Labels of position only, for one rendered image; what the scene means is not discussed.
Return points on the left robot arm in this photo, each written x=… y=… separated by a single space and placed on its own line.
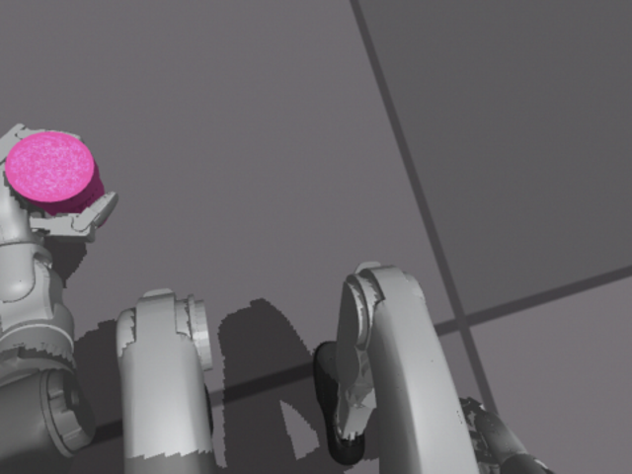
x=44 y=416

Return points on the right robot hand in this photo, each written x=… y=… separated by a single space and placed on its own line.
x=494 y=442

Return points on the cup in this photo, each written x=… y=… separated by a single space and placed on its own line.
x=54 y=171

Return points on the left robot hand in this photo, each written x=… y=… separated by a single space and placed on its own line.
x=22 y=221

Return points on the right robot foot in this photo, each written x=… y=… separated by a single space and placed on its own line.
x=326 y=379

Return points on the right robot arm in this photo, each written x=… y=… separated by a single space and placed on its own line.
x=524 y=464

